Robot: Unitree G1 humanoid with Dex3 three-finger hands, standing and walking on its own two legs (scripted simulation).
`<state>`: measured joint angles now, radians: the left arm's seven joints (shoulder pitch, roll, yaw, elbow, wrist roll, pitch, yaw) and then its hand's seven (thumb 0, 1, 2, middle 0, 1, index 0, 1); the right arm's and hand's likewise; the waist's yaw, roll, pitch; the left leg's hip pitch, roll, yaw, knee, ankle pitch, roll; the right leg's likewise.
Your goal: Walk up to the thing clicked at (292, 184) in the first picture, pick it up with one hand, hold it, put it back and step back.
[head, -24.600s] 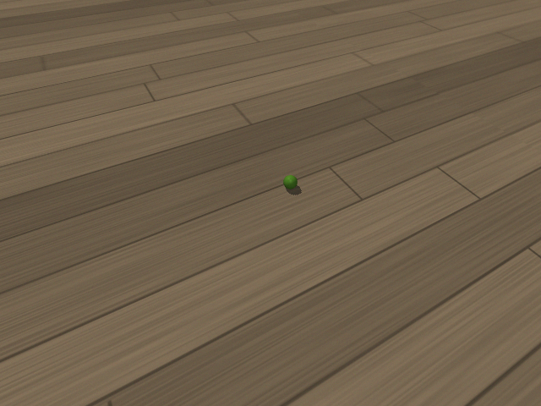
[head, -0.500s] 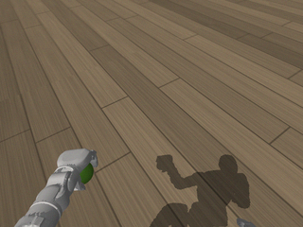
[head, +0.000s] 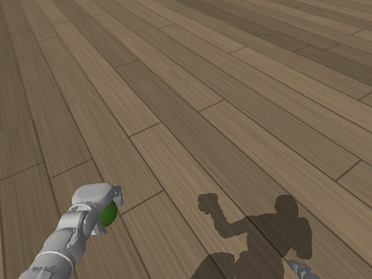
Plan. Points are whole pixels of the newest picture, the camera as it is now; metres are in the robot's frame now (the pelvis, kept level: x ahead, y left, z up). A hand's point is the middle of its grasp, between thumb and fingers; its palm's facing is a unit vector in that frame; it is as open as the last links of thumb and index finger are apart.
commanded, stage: hold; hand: left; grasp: from above
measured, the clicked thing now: (101, 212) +0.31 +0.22 -0.06
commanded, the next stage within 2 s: crouch in 0.80 s
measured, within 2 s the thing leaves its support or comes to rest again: neither
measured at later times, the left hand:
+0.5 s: hand (99, 214) +0.29 +0.22 -0.03, palm faces -0.45 -0.07 -0.89, open 9.2 cm
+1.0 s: hand (98, 213) +0.30 +0.22 -0.03, palm faces -0.44 -0.06 -0.90, open 9.2 cm
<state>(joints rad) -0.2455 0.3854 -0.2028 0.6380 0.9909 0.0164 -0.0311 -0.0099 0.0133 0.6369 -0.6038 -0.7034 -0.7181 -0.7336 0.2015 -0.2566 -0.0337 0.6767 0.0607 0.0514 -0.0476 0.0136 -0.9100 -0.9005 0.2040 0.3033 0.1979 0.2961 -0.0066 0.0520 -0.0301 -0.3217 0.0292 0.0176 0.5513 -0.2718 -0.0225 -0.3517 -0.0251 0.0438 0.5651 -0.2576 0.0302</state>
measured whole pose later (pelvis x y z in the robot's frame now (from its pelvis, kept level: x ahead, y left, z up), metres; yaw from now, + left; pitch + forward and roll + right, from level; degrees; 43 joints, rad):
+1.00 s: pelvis +0.01 +0.00 +0.01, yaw +0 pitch +1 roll +0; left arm -0.23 0.38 -0.20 0.62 1.00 0.01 -0.03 0.00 0.00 0.68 -0.58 -0.73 -0.70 -0.76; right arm 0.19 -0.25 -0.04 0.67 0.06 0.09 -0.05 0.01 -0.91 -0.90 0.20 0.30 0.20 0.30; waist 0.00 0.05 -0.01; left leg -0.25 0.03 0.02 0.48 -0.25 -0.02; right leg -0.28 -0.03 0.04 0.50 -0.24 0.03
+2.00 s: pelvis -0.06 +0.01 -0.28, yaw +0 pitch +37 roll -3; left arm -0.74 0.46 -0.01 1.25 1.21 -0.10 0.41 -0.01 0.03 0.57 -0.62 -0.69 -0.76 -0.70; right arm 0.18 -0.24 -0.04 0.76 -0.09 -0.07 0.03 0.01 -0.91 -0.90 0.21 0.30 0.20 0.30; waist -0.17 0.04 -0.20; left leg -1.89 0.00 -0.08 1.91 -0.66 -0.03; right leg -1.87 -0.02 0.01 1.86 -0.63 0.05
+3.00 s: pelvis -0.08 +0.01 -0.41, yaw -2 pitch +35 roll -6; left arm -0.93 0.60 0.06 1.49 1.26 -0.15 0.47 -0.02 0.02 0.56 -0.64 -0.67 -0.78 -0.68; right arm 0.17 -0.27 0.01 0.78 -0.15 -0.09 0.14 0.01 -0.92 -0.90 0.21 0.30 0.20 0.30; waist -0.24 0.02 -0.09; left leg -2.26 -0.02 -0.13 2.33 -0.69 -0.04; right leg -2.22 0.01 0.01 2.26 -0.65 0.06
